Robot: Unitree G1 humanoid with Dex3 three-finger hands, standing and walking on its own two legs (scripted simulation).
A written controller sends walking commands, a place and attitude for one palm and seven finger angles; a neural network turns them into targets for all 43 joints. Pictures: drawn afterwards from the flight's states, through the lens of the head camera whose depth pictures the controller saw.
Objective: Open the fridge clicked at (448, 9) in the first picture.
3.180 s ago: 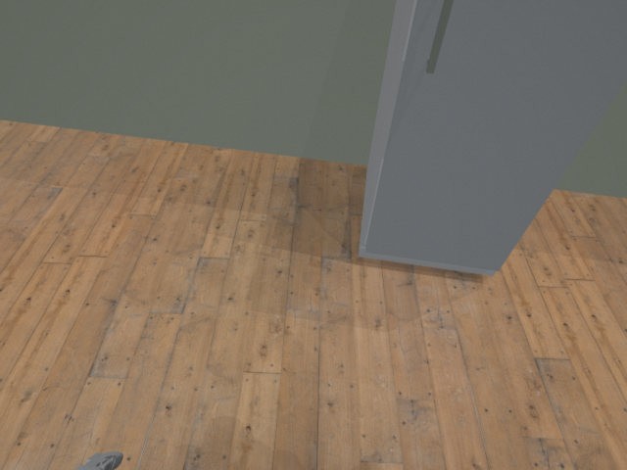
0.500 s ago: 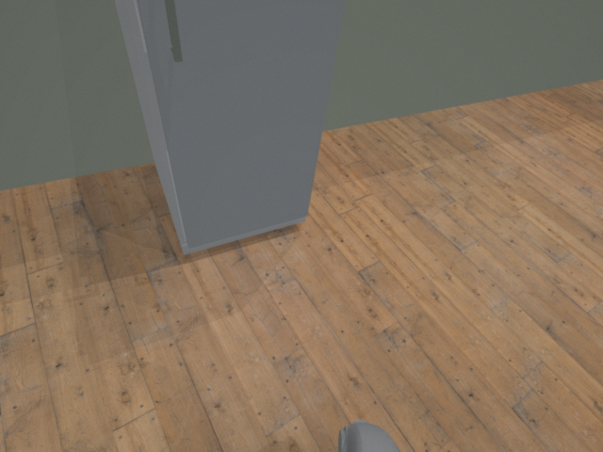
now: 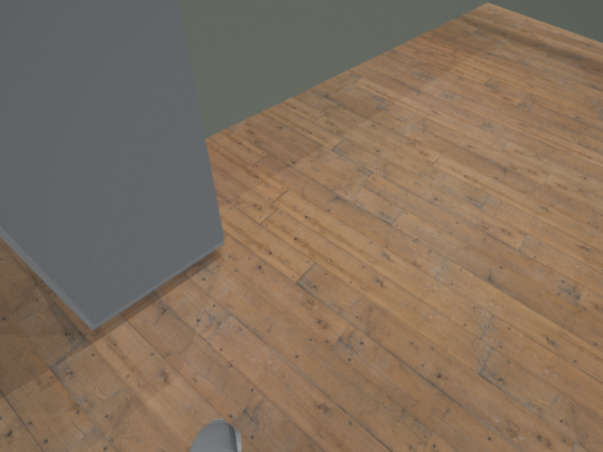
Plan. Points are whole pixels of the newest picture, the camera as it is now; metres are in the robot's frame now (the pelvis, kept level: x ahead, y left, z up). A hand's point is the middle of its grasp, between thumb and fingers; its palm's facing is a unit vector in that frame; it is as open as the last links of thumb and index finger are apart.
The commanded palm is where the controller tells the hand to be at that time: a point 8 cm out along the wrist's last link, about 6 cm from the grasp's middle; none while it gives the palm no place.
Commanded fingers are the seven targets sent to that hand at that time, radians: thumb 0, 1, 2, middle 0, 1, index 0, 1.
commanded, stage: walk to a spot facing it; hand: left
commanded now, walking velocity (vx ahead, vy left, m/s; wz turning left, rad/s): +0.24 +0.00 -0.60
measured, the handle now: out of the picture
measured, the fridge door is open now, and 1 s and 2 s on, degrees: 0 0 0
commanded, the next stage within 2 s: turn to face it in 0.50 s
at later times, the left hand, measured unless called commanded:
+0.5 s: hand (192, 349) +0.30 +0.19 -0.16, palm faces -0.31 -0.93 -0.17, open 7.4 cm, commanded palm none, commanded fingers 0.00 0.90 0.90 -0.20 -0.30 -0.20 -0.30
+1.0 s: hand (224, 313) +0.38 +0.15 -0.18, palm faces -0.29 -0.94 -0.15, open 7.4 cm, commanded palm none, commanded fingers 0.00 0.90 0.90 -0.20 -0.30 -0.20 -0.30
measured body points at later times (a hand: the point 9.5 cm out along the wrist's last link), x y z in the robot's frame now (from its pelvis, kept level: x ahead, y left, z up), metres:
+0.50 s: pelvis +0.15 +0.04 +0.01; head +0.19 +0.04 +0.45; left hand +0.32 +0.24 -0.15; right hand +0.08 -0.21 -0.13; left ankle +0.13 +0.15 -0.73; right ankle +0.15 -0.10 -0.69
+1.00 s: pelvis +0.22 +0.02 +0.00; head +0.25 +0.04 +0.44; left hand +0.39 +0.20 -0.16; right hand +0.17 -0.20 -0.15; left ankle +0.28 +0.10 -0.73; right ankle +0.14 -0.09 -0.69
